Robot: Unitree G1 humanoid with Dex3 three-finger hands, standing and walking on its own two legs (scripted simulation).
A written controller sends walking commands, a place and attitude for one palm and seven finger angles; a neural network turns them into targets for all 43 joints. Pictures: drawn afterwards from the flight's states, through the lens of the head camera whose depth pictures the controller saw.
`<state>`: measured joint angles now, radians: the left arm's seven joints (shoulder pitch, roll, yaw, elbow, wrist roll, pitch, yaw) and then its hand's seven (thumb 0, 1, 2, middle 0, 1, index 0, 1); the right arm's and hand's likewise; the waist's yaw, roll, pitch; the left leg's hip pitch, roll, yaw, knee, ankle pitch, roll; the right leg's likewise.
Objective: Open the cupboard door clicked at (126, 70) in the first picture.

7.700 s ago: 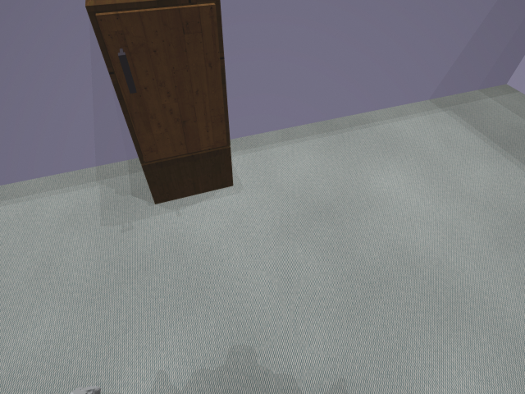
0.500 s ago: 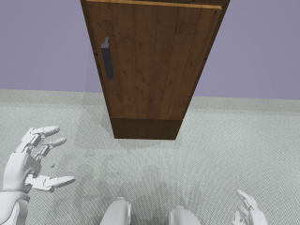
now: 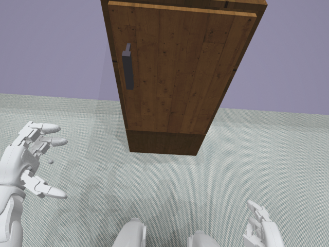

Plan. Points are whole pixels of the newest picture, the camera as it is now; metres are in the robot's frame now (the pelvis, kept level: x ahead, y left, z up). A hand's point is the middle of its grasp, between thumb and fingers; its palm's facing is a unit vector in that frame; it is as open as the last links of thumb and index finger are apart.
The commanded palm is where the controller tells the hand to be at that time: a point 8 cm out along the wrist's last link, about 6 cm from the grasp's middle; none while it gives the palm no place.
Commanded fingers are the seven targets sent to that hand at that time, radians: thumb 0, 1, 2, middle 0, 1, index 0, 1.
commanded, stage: raise the hand with hooked fingers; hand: left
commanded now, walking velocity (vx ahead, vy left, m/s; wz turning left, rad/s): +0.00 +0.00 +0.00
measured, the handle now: (129, 67) +0.60 +0.16 +0.04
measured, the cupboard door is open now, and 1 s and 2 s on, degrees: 0 0 0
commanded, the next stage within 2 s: move the hooked fingers beside the handle in 0.54 s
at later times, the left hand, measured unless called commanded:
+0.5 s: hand (65, 156) +0.29 +0.24 +0.05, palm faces +0.05 -1.00 -0.05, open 14.0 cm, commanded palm +0.26 +0.30 +0.05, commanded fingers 0.00 -0.50 0.30 -0.30 -1.20 -0.30 -1.20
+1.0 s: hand (75, 136) +0.34 +0.24 +0.05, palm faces +0.02 -1.00 -0.03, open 14.0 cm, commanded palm +0.32 +0.28 +0.05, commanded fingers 0.00 -0.50 0.30 -0.30 -1.20 -0.30 -1.20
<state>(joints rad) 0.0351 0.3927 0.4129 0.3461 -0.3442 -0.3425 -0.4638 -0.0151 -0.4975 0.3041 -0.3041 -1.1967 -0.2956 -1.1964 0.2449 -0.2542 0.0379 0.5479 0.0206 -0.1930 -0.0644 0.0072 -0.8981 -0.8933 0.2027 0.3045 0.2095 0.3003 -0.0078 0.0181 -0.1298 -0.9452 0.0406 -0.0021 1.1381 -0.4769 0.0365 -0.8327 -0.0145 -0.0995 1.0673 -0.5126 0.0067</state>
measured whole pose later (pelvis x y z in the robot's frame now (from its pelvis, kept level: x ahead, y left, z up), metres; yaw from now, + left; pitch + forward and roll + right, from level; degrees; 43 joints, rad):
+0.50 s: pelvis +0.00 -0.02 +0.00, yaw +0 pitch +16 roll -3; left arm 0.01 0.39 0.43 0.42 -0.35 -0.38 -0.47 -0.02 -0.50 0.30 -0.31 -1.20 -0.30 -1.20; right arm 0.27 -0.27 0.02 0.57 0.03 -0.16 -0.07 0.01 -0.90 -0.89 0.20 0.30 0.21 0.30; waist -0.03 0.02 -0.13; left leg -0.92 0.06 0.00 1.11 -0.47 0.01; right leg -0.83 0.00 -0.10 1.07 -0.52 -0.02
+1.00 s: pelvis +0.00 -0.03 +0.00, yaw -1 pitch +17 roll -3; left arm -0.21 0.42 0.44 0.60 -0.31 -0.36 -0.47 -0.02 -0.50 0.30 -0.30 -1.20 -0.30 -1.20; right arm 0.26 -0.27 0.02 0.59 0.03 -0.15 -0.07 0.01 -0.90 -0.89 0.20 0.30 0.21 0.30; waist -0.04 0.02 -0.14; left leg -0.96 0.06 0.00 1.14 -0.48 0.00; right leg -0.87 0.01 -0.10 1.10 -0.53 -0.03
